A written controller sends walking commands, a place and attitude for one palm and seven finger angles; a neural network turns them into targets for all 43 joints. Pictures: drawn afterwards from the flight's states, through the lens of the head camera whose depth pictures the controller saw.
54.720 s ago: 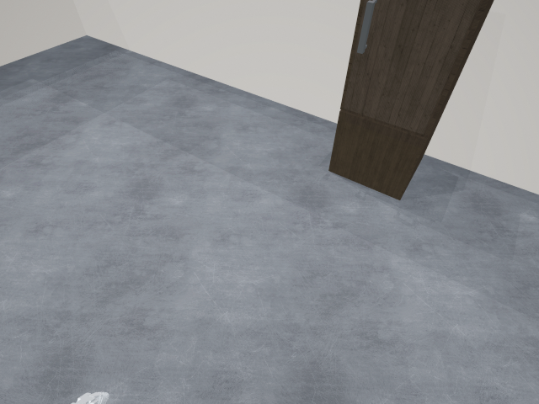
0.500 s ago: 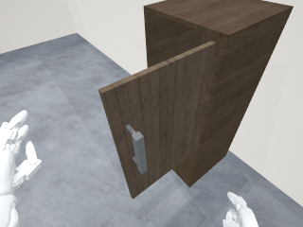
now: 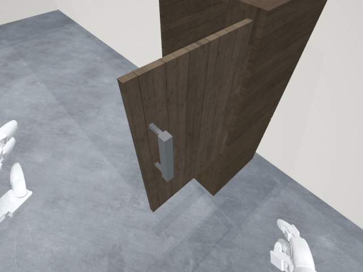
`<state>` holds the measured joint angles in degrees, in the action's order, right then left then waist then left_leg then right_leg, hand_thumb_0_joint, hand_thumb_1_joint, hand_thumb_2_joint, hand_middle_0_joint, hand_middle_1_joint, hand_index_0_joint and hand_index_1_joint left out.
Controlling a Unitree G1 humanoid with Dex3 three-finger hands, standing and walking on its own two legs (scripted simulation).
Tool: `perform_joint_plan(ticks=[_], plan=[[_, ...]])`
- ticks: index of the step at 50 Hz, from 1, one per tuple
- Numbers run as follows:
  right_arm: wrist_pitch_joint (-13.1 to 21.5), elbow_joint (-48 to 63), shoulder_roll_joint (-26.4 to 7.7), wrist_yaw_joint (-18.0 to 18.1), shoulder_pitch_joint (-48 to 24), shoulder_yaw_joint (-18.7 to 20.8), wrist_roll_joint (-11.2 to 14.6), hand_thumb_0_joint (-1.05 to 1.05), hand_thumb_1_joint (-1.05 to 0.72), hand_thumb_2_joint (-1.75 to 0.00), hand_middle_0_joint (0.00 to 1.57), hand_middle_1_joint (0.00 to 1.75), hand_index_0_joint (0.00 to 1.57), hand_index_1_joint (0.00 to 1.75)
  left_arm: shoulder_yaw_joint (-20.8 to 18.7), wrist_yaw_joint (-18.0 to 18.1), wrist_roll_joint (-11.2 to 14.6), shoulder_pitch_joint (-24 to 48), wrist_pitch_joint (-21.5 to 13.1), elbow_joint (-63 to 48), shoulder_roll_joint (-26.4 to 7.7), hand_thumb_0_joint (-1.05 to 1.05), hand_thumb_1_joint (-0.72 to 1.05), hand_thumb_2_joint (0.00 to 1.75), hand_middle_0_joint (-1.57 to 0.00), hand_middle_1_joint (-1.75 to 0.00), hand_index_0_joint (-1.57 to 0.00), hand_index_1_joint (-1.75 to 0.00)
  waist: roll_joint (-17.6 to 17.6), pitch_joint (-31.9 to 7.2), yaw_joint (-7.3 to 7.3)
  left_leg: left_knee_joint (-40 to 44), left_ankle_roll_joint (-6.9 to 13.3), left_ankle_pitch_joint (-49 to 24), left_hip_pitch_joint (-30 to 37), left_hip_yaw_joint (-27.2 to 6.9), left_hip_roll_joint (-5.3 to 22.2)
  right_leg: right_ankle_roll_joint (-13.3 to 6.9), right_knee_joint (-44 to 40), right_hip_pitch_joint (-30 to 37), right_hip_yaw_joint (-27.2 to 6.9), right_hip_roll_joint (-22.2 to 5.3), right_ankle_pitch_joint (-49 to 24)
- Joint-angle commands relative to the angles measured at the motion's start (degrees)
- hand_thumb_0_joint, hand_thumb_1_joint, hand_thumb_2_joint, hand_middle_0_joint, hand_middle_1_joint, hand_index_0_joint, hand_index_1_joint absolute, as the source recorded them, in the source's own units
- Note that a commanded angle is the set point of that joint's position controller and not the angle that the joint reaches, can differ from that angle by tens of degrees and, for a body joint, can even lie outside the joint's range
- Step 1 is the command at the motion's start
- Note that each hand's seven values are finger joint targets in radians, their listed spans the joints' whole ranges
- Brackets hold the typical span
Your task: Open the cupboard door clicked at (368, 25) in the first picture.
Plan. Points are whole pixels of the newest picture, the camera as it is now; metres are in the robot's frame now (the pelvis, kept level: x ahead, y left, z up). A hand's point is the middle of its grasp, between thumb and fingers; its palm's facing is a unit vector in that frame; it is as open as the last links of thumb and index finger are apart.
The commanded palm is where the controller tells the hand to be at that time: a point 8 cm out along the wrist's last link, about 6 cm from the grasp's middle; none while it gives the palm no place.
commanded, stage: step back with the hand held close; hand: left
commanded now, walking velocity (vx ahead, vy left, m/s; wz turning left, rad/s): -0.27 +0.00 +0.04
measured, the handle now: (161, 153) +0.38 +0.08 +0.03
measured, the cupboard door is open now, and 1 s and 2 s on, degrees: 90 90 90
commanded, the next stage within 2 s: stop stepping back and stand still in 0.62 s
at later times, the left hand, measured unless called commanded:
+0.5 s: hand out of the picture +0.09 +0.29 +0.17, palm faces +0.52 -0.72 -0.47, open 7.4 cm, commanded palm +0.01 +0.32 +0.18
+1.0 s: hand out of the picture +0.04 +0.23 +0.17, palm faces +0.33 -0.80 -0.50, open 7.4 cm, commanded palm -0.03 +0.27 +0.18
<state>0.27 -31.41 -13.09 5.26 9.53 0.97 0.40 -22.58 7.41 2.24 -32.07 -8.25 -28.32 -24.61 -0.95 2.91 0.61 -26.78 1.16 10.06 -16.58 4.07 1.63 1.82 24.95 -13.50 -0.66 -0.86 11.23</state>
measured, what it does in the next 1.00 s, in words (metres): walks backwards: right foot, then left foot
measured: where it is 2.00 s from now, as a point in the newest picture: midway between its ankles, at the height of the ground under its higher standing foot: outside the picture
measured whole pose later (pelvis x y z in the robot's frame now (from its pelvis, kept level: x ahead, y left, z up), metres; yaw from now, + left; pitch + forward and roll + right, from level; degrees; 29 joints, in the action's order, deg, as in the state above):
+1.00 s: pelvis -0.18 -0.02 +0.00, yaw -3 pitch +0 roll +0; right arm 8.7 -35.0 -11.2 3.8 13.2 -0.2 -0.8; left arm -25.2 9.0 2.7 -33.2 -9.8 -30.2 -27.2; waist 2.4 0.8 -2.5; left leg -23.2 1.8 4.8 -19.3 3.0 -0.5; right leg -0.3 35.4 -14.1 1.2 2.2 26.0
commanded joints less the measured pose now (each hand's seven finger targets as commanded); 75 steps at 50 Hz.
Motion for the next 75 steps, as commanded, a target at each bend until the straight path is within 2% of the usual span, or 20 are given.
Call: perform_joint_plan(ticks=[1,9,16,19,21,22,24,31,32,34,35,37,39,41,43,45,50,54,58,75], plan=[[4.23,9.54,-6.93,0.5,-4.78,2.15,0.07,0.0,-0.9,-0.9,0.2,0.3,0.2,0.3,-8.83,2.07,-0.37,0.19,-4.98,-12.19,-9.11,0.0,0.9,0.9,-0.2,-0.3,-0.2,-0.3,-4.87,-7.66,0.06,7.65,1.01,6.36,-4.03,-4.72,4.5,-0.87,0.6,4.58,-0.33,-0.04,-5.07],[7.74,9.28,-7.75,0.23,-4.12,2.61,-0.02,0.0,-0.9,-0.9,0.2,0.3,0.2,0.3,-10.47,2.51,-2.33,2.72,-7.29,-12.32,-8.67,0.0,0.9,0.9,-0.2,-0.3,-0.2,-0.3,-9.44,-5.86,0.38,12.95,4.3,30.63,-23.59,-11.02,9.02,-0.55,12.01,13.38,0.48,3.48,2.71],[8.01,4.01,-4.7,-0.86,-0.53,2.33,-0.97,0.0,-0.9,-0.9,0.2,0.3,0.2,0.3,-8.31,3.52,-1.34,5.32,-7.31,-13.03,-8.85,0.0,0.9,0.9,-0.2,-0.3,-0.2,-0.3,12.68,-7.57,-1.82,-20.04,-1.64,11.43,5.15,-1.78,-2.56,-8.17,-9.72,-20.32,-13.98,-11.57,11.41],[8.18,4.77,-6.59,0.29,-3.24,2.22,-0.67,0.0,-0.9,-0.9,0.2,0.3,0.2,0.3,-8.88,3.63,-1.16,9.89,-7.28,-15.56,-10.52,0.0,0.9,0.9,-0.2,-0.3,-0.2,-0.3,-1.66,-2.59,-1.77,0.71,0.43,16.17,0.67,-8.72,2.61,-2.73,0.0,-17.84,-6.03,-3.38,11.07],[9.49,5.73,-7.53,0.68,-4.53,2.19,-1.01,0.0,-0.9,-0.9,0.2,0.3,0.2,0.3,-11.5,3.7,-1.93,8.15,-8.52,-16.04,-9.93,0.0,0.9,0.9,-0.2,-0.3,-0.2,-0.3,-21.1,-6.11,-0.62,22.22,6.54,39.54,-21.58,-27.09,17.55,0.18,28.76,2.77,1.04,6.41,12.06],[10.4,5.42,-6.13,0.43,-3.59,2.81,-1.43,0.0,-0.9,-0.9,0.2,0.3,0.2,0.3,-12.39,3.68,-2.33,9.89,-8.93,-17.4,-10.85,0.0,0.9,0.9,-0.2,-0.3,-0.2,-0.3,-17.81,-7.59,-0.96,24.36,8.38,36.55,-22.95,-28.92,20.01,-0.25,41.44,3.44,-0.97,6.93,14.3],[10.95,4.14,-6.26,-0.8,-3.77,3.8,-0.92,0.0,-0.9,-0.9,0.2,0.3,0.2,0.3,-12.07,3.51,-1.36,5.37,-8.89,-13.54,-10.54,0.0,0.9,0.9,-0.2,-0.3,-0.2,-0.3,-7.4,-9.46,-0.09,15.95,8.26,23.66,-12.49,-21.38,17.88,-1.04,42.92,-4.14,-2.55,5.7,15.89],[11.14,2.24,-5.46,-2.27,-3.77,2.17,-1.33,0.0,-0.9,-0.9,0.2,0.3,0.2,0.3,-6.64,3.02,1.21,4.13,-7.25,-14.66,-7.58,0.0,0.9,0.9,-0.2,-0.3,-0.2,-0.3,-12.47,-10.77,-0.03,16.73,1.22,12.64,0.65,-10.21,11.69,-3.52,4.35,1.33,4.44,4.98,18.07],[10.6,2.28,-5.42,-2.27,-3.72,2.2,-1.37,0.0,-0.9,-0.9,0.2,0.3,0.2,0.3,-6.79,2.57,1.21,5.31,-7.51,-14.65,-8.49,0.0,0.9,0.9,-0.2,-0.3,-0.2,-0.3,-9.03,-9.67,-0.07,11.77,-0.77,8.8,1.76,-7.3,9.42,-4.54,-6.09,0.82,2.41,2.91,13.36],[8.45,1.59,-3.61,-2.03,-3.11,1.82,-1.52,0.0,-0.9,-0.9,0.2,0.3,0.2,0.3,-10.44,2.68,0.65,5.83,-8.39,-14.48,-14.45,0.0,0.9,0.9,-0.2,-0.3,-0.2,-0.3,7.49,-9.93,-0.55,-12.86,-4.19,6.94,5.02,-1.57,1.8,-10.42,-15.92,-10.38,-18.38,-15.21,-2.4],[8.83,2.3,-3.33,-1.73,-5.06,0.81,-2.19,0.0,-0.9,-0.9,0.2,0.3,0.2,0.3,-11.76,3.23,0.07,8.84,-9.06,-14.93,-16.44,0.0,0.9,0.9,-0.2,-0.3,-0.2,-0.3,7.43,-8.51,0.55,-20.84,-4.07,12.76,-0.67,-1.62,0.14,-11.33,-12.41,-8.95,-16.78,-18.62,-21.2],[8.69,3.68,-3.78,-1.39,-4.21,1.61,-0.1,0.0,-0.9,-0.9,0.2,0.3,0.2,0.3,-8.42,2.25,-0.53,6.3,-6.87,-10.86,-11.76,0.0,0.9,0.9,-0.2,-0.3,-0.2,-0.3,16.1,-10.73,-0.1,-24.28,-2.95,12.51,-9.38,-3.5,-1.04,-8.9,-1.29,3.91,-8.75,-13.64,-44.78],[7.91,4.92,-3.93,-0.16,-5.22,0.51,0.14,0.0,-0.9,-0.9,0.2,0.3,0.2,0.3,-10.84,2.41,0.1,3.75,-5.29,-12.31,-12.71,0.0,0.9,0.9,-0.2,-0.3,-0.2,-0.3,9.28,-11.81,-0.86,-9.79,-2.3,3.74,-4.38,-0.68,-2.0,-6.33,4.4,7.08,-2.89,-9.61,-43.36],[8.44,5.16,-6.01,0.47,-3.65,0.97,0.1,0.0,-0.9,-0.9,0.2,0.3,0.2,0.3,-10.94,2.24,1.09,1.11,-4.84,-15.98,-12.12,0.0,0.9,0.9,-0.2,-0.3,-0.2,-0.3,-8.03,-15.35,-0.8,2.19,0.76,-28.69,13.57,-7.11,4.03,-0.77,12.33,-1.09,1.77,-1.23,-21.27],[10.52,4.8,-6.75,-0.82,-1.29,1.84,-0.1,0.0,-0.9,-0.9,0.2,0.3,0.2,0.3,-9.35,1.99,1.23,0.69,-5.72,-13.86,-10.58,0.0,0.9,0.9,-0.2,-0.3,-0.2,-0.3,-10.07,-14.81,0.14,9.05,4.31,-23.8,15.25,-17.85,12.63,-1.3,17.03,-5.63,-0.44,3.89,19.63],[12.3,4.1,-5.36,-0.73,-1.85,1.32,-1.23,0.0,-0.9,-0.9,0.2,0.3,0.2,0.3,-10.17,2.33,1.19,0.34,-5.78,-14.93,-11.22,0.0,0.9,0.9,-0.2,-0.3,-0.2,-0.3,-12.54,-10.07,-0.75,17.01,4.63,2.95,6.17,-23.61,14.04,-1.47,18.33,-4.24,-1.32,2.78,18.56],[10.47,5.45,-6.16,-0.72,-2.93,1.35,-0.87,0.0,-0.9,-0.9,0.2,0.3,0.2,0.3,-9.57,2.87,-0.09,-5.07,-5.01,-13.09,-9.76,0.0,0.9,0.9,-0.2,-0.3,-0.2,-0.3,-11.94,-5.55,-1.06,17.71,0.5,25.27,-13.12,-9.43,5.74,-3.02,1.47,13.26,5.07,3.73,11.48],[9.04,3.72,-6.42,-0.72,-1.94,2.51,-1.13,0.0,-0.9,-0.9,0.2,0.3,0.2,0.3,-10.79,3.01,-0.03,0.49,-4.94,-12.55,-12.1,0.0,0.9,0.9,-0.2,-0.3,-0.2,-0.3,12.05,-4.13,-0.6,-22.45,-2.46,9.8,-4.69,-5.22,-1.93,-11.87,-19.33,-11.09,-23.56,-16.5,28.8],[10.0,1.23,-5.68,0.0,-0.69,1.45,-0.74,0.0,-0.9,-0.9,0.2,0.3,0.2,0.3,-7.18,3.08,-1.18,7.1,-6.24,-4.49,-9.41,0.0,0.9,0.9,-0.2,-0.3,-0.2,-0.3,5.3,-2.99,-1.72,-18.09,-1.04,8.81,-7.28,-3.62,0.64,-8.82,-12.1,-4.37,-12.35,-12.86,12.89],[10.68,3.54,-6.18,-0.96,-1.17,1.42,-0.33,0.0,-0.9,-0.9,0.2,0.3,0.2,0.3,-7.15,2.6,-0.82,4.03,-7.05,-6.98,-8.26,0.0,0.9,0.9,-0.2,-0.3,-0.2,-0.3,-1.82,-4.79,-0.89,4.31,0.74,-1.82,2.34,-5.76,3.47,-2.77,-1.82,2.88,-3.94,-2.71,-4.23]])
